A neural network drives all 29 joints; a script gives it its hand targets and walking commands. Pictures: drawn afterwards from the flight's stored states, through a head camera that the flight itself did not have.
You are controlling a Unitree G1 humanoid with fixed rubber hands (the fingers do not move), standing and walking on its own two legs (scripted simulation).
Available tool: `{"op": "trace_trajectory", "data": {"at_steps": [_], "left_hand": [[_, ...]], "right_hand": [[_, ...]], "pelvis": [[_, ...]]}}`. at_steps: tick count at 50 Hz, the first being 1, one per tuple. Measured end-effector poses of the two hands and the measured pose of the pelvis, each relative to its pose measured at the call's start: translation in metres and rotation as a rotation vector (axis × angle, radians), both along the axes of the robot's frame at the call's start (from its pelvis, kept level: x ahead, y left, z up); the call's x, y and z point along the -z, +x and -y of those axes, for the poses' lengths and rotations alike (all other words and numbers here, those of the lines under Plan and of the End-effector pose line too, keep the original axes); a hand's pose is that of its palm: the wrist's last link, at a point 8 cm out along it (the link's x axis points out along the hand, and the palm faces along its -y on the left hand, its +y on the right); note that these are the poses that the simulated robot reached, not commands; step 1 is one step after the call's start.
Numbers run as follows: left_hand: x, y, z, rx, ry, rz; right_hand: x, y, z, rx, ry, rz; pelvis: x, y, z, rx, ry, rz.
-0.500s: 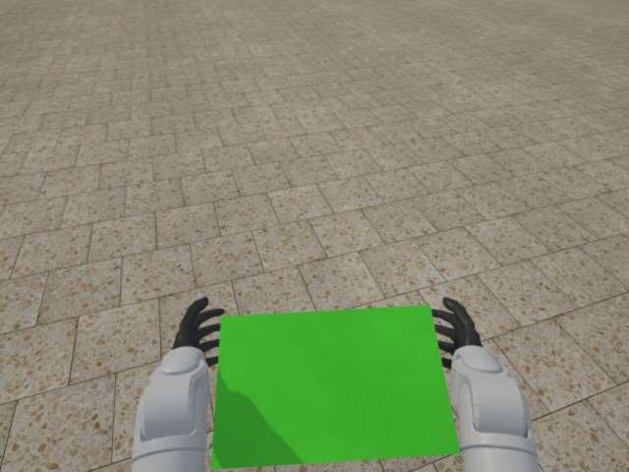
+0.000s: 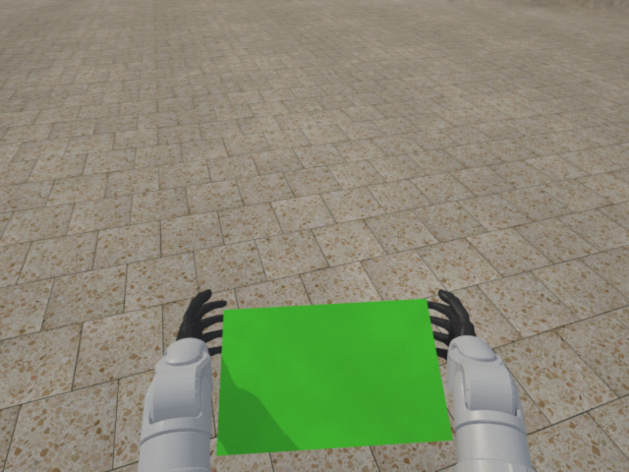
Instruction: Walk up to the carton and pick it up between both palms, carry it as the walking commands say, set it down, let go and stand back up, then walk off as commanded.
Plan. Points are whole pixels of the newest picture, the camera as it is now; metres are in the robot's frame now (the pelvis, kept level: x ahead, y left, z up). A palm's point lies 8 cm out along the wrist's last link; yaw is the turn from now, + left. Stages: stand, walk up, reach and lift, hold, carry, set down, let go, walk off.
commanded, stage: hold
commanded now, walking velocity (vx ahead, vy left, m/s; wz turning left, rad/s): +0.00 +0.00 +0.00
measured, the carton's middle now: (327, 378) +0.30 -0.01 -0.05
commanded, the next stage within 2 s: set down in 0.22 s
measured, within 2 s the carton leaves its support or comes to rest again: neither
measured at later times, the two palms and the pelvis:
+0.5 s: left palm (209, 340) +0.31 +0.16 +0.03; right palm (465, 354) +0.29 -0.19 +0.02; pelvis +0.01 -0.01 +0.00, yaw -1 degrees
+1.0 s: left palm (217, 370) +0.31 +0.16 -0.06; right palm (444, 371) +0.31 -0.19 -0.06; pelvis -0.01 -0.01 -0.03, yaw +0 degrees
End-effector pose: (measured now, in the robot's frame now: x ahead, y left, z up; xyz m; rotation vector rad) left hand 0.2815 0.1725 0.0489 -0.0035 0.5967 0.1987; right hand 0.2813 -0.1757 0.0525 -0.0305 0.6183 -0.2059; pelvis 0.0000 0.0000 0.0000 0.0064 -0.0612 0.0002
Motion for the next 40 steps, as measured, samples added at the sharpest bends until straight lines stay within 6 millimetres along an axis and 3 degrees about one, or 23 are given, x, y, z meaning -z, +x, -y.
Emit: {"op": "trace_trajectory", "data": {"at_steps": [11, 19, 40], "left_hand": [[-0.006, 0.001, 0.002, -0.024, -0.028, 0.008], [0.001, 0.017, 0.01, 0.028, -0.009, -0.034], [0.075, 0.025, 0.007, 0.037, -0.003, -0.111]], "right_hand": [[-0.004, 0.009, 0.005, -0.028, 0.025, -0.001], [0.013, 0.005, 0.013, 0.001, 0.028, -0.041], [0.079, 0.024, 0.012, -0.021, 0.022, -0.105]], "pelvis": [[-0.001, 0.002, 0.009, 0.005, 0.008, 0.026], [-0.001, 0.004, 0.012, 0.015, -0.001, 0.043], [0.009, 0.01, 0.012, -0.01, -0.009, -0.152]]}}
